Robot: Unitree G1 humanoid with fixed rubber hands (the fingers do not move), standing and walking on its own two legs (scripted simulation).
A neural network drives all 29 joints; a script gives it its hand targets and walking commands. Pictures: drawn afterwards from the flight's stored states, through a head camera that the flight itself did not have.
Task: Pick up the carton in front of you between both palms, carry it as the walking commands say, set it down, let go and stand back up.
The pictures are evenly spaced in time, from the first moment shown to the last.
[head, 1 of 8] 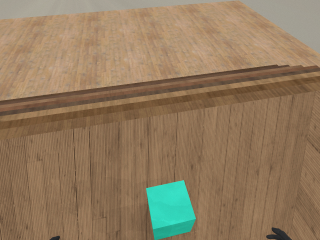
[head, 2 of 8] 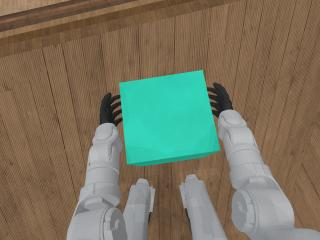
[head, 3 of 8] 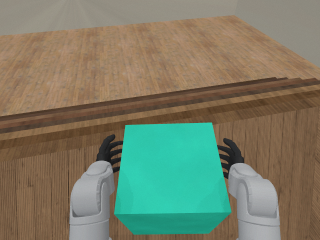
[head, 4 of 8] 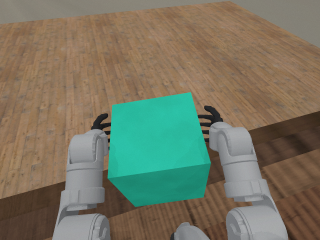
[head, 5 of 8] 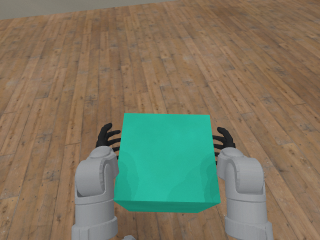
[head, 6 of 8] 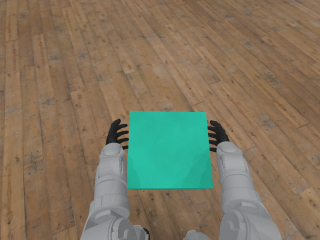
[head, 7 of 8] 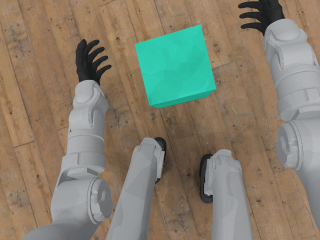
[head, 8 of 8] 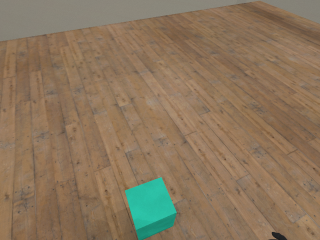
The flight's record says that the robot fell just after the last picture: no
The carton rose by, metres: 0.68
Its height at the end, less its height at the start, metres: -1.59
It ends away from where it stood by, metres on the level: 5.90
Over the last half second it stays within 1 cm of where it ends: yes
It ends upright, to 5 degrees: yes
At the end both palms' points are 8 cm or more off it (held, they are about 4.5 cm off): yes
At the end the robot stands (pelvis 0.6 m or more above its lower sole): yes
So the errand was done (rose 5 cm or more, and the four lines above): yes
